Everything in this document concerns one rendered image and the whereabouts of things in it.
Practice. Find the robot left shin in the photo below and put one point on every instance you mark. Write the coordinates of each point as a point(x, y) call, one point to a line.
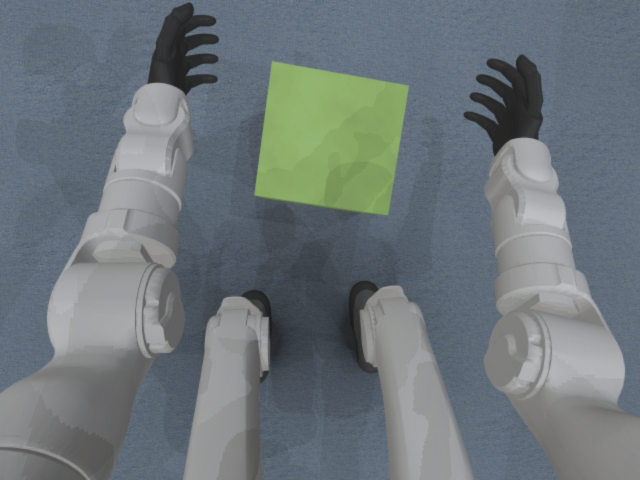
point(230, 303)

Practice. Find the robot right hand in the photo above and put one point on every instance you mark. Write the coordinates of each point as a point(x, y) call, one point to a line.
point(522, 117)

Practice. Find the left robot forearm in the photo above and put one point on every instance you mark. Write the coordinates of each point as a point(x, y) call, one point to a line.
point(143, 192)

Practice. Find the right robot forearm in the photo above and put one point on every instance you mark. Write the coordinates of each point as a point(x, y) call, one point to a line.
point(536, 268)

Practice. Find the robot left hand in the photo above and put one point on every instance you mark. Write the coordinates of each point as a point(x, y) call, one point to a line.
point(170, 64)

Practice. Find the carton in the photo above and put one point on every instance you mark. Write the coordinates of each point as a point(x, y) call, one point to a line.
point(330, 139)

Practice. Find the robot right thigh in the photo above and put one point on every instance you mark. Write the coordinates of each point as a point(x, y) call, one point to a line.
point(423, 437)

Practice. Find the left robot upper arm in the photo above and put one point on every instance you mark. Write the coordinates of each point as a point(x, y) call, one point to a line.
point(108, 323)

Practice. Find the right robot upper arm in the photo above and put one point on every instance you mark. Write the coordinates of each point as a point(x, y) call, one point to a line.
point(563, 376)

